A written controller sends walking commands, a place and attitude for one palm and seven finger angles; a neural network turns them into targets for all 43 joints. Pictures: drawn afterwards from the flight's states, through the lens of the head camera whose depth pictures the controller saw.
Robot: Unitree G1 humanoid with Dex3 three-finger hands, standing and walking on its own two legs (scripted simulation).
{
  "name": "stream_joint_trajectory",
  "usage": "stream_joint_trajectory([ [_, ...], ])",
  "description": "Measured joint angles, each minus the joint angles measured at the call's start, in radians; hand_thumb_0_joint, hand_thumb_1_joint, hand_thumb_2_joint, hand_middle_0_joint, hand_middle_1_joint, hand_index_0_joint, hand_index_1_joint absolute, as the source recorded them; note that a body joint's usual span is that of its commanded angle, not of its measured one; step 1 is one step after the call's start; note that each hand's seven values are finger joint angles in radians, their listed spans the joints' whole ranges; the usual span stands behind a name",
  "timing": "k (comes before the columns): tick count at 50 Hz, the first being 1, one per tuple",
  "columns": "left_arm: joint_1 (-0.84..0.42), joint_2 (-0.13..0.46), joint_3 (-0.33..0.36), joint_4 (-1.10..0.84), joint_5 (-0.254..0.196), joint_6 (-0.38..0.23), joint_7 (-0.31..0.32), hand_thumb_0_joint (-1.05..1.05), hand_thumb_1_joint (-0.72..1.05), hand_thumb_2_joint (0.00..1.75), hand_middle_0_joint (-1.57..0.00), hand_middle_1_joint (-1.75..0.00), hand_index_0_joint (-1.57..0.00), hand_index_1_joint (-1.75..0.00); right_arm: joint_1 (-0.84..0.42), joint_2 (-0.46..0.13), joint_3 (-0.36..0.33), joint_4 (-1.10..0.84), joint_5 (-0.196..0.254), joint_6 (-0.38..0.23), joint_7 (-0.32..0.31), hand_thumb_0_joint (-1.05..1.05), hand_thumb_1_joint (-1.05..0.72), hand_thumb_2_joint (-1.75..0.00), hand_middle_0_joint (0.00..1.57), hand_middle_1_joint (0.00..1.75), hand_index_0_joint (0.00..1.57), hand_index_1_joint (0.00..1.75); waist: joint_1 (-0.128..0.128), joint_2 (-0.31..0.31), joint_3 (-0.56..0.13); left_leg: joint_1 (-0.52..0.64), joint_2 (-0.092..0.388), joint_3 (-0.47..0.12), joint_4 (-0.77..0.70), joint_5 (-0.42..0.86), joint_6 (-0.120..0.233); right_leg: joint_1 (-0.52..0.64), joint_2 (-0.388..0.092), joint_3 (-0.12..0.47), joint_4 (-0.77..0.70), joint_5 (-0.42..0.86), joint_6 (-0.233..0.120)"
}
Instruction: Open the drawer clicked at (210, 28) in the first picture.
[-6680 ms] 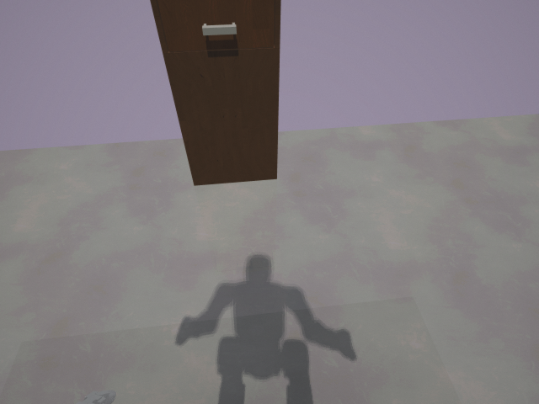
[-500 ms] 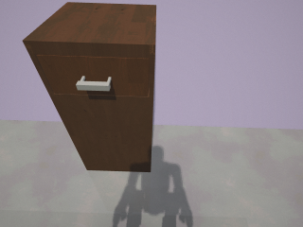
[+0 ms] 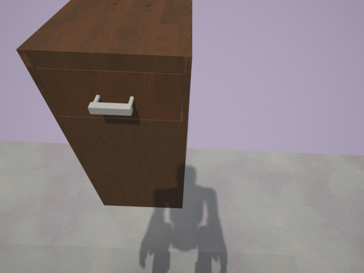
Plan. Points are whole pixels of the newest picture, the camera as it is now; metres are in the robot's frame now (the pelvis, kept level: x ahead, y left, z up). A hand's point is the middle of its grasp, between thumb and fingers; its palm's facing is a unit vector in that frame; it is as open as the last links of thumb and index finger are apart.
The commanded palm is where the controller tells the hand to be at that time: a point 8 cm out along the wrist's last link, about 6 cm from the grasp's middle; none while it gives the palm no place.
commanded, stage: come to a stop and stand still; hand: left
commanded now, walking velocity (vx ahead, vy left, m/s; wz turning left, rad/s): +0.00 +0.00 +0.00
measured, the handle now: (112, 103) +0.56 +0.24 +0.04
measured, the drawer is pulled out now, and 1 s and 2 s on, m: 0.00 0.00 0.00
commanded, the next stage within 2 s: look again from close up in 1.08 s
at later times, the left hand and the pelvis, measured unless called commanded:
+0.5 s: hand out of the picture +0.02 +0.15 -0.17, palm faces +0.02 -0.98 -0.17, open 7.4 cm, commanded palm none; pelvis +0.04 +0.00 +0.00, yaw +0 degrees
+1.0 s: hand out of the picture +0.00 +0.13 -0.17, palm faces +0.05 -0.98 -0.17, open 7.4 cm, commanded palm none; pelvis +0.04 -0.02 +0.00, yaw +0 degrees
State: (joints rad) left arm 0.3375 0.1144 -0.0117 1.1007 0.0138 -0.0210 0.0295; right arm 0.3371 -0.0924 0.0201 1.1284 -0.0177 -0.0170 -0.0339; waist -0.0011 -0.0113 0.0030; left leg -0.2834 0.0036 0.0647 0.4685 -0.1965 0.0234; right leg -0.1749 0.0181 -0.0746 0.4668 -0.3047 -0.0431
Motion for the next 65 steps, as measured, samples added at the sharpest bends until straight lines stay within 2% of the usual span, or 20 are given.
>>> stream_joint_trajectory([
  [19,-0.014,0.006,-0.001,0.012,0.002,0.004,0.006,0.00,0.91,0.90,-0.20,-0.29,-0.19,-0.30,-0.057,-0.050,-0.002,0.014,0.005,-0.006,-0.009,0.01,-0.93,-0.90,0.20,0.30,0.20,0.30,0.005,-0.002,0.009,0.076,-0.018,0.013,-0.030,-0.040,0.002,0.071,-0.017,0.014,-0.024,-0.040,0.009],
  [65,0.033,-0.003,0.001,0.021,-0.002,0.006,0.011,0.00,0.91,0.90,-0.20,-0.29,-0.20,-0.30,-0.054,-0.034,0.002,0.042,0.010,0.011,-0.015,0.01,-0.92,-0.90,0.20,0.30,0.20,0.30,0.015,-0.004,0.013,0.102,0.019,-0.020,-0.029,-0.045,-0.046,0.118,0.025,-0.014,-0.057,-0.040,-0.034],
])
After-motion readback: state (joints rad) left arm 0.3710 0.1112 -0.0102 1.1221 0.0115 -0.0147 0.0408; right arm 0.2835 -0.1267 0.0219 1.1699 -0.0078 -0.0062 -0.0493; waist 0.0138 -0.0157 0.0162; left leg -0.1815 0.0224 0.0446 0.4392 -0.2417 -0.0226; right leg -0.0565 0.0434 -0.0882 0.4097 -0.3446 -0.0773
